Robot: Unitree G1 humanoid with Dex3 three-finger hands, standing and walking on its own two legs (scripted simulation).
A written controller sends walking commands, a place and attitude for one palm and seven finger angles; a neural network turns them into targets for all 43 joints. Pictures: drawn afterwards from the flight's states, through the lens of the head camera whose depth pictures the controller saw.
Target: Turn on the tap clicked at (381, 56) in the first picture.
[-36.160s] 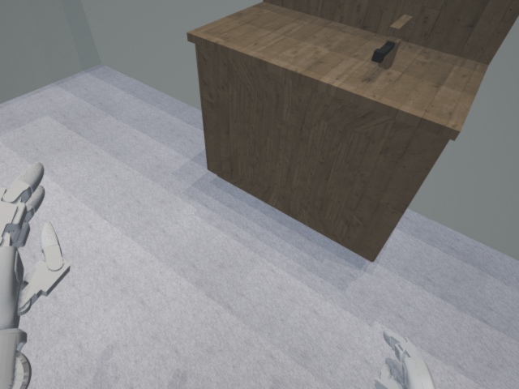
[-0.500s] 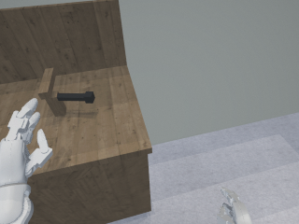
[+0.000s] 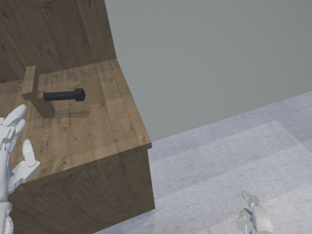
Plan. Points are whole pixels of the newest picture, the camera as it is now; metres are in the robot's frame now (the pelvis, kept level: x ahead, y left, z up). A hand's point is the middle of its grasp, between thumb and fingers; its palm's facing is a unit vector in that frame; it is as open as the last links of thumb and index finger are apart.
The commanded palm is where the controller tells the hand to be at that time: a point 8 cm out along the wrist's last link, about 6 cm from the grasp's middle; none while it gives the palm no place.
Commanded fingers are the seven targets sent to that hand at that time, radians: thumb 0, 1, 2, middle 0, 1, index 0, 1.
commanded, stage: step back with the hand held close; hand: left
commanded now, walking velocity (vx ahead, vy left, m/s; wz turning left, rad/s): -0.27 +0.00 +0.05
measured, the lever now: (79, 94) +0.48 +0.27 +0.10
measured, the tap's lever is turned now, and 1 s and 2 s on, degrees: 73 73 73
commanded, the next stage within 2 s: stop stepping back and stand still in 0.78 s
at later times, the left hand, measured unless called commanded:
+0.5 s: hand out of the picture +0.10 +0.25 +0.17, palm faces +0.55 -0.73 -0.42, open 7.4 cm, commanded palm +0.04 +0.29 +0.18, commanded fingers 0.00 0.90 0.90 -0.20 -0.30 -0.20 -0.30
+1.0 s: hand out of the picture +0.02 +0.16 +0.17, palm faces +0.39 -0.82 -0.43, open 7.4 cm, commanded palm -0.05 +0.22 +0.18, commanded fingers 0.00 0.90 0.90 -0.20 -0.30 -0.20 -0.30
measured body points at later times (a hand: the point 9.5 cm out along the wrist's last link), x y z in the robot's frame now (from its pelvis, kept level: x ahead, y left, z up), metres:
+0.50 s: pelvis -0.08 -0.01 -0.02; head -0.08 -0.03 +0.43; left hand +0.06 +0.29 +0.19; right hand +0.11 -0.23 -0.11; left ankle +0.00 +0.11 -0.71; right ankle +0.02 -0.11 -0.74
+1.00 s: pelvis -0.20 -0.06 +0.00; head -0.17 -0.09 +0.45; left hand +0.00 +0.20 +0.20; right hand -0.01 -0.27 -0.11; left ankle -0.18 +0.10 -0.68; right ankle -0.17 -0.12 -0.74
